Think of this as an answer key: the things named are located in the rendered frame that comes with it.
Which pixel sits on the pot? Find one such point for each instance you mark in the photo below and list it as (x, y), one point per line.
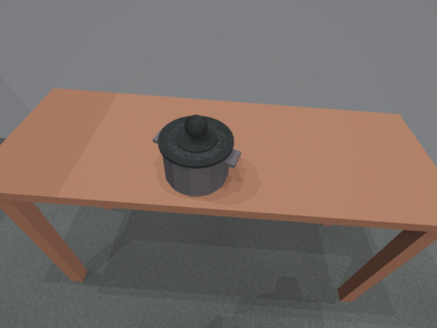
(198, 182)

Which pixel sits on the table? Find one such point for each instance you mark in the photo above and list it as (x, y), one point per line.
(301, 164)

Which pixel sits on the knob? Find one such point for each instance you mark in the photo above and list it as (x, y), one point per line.
(196, 126)

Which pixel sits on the lid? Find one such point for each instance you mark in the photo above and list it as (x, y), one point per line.
(185, 151)

